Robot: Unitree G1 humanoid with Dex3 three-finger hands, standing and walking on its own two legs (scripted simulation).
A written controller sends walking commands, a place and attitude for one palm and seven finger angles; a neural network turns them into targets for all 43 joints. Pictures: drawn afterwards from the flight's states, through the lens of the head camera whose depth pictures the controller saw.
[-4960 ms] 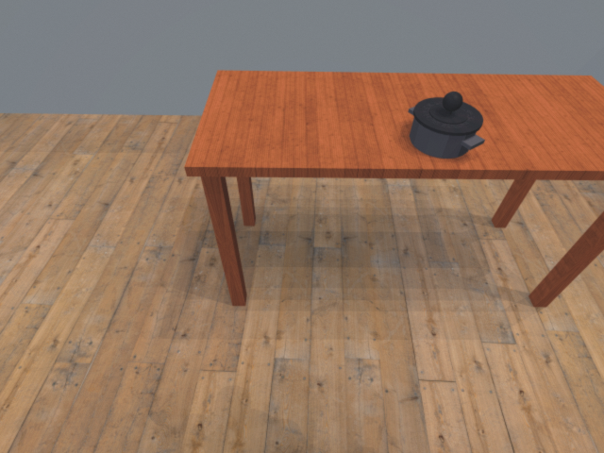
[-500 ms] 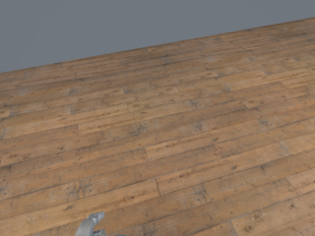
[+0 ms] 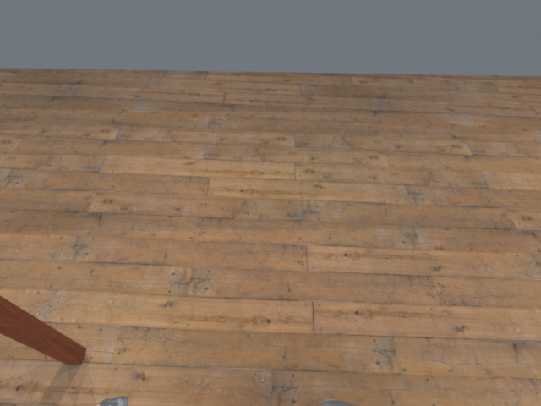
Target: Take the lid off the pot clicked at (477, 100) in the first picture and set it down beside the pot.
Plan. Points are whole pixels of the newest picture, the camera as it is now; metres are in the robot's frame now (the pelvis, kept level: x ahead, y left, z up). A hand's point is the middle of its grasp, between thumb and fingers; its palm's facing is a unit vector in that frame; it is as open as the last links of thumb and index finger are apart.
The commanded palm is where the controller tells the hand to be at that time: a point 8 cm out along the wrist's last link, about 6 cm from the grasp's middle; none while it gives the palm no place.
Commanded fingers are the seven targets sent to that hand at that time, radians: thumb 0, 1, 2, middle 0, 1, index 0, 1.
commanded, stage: turn to face it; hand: left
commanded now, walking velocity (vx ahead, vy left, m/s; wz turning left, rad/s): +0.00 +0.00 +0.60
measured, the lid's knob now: out of the picture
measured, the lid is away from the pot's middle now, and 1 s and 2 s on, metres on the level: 0.00 0.00 0.00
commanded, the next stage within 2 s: none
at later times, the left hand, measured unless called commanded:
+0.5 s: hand out of the picture -0.05 +0.19 -0.17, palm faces +0.36 -0.90 -0.25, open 7.4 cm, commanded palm none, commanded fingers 0.00 0.90 0.90 -0.20 -0.30 -0.20 -0.30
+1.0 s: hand out of the picture -0.01 +0.26 -0.15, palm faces +0.56 -0.79 -0.25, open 7.4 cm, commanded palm none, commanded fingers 0.00 0.90 0.90 -0.20 -0.30 -0.20 -0.30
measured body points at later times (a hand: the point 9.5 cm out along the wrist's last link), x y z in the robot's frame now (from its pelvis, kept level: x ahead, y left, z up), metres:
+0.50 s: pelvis -0.02 -0.02 -0.01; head +0.03 +0.00 +0.44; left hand -0.07 +0.24 -0.15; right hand +0.17 -0.23 -0.14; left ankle -0.08 +0.10 -0.71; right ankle +0.00 -0.15 -0.74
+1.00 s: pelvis -0.02 +0.01 +0.00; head +0.01 +0.03 +0.45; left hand -0.04 +0.30 -0.13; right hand +0.15 -0.18 -0.14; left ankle -0.08 +0.09 -0.74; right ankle +0.07 -0.12 -0.70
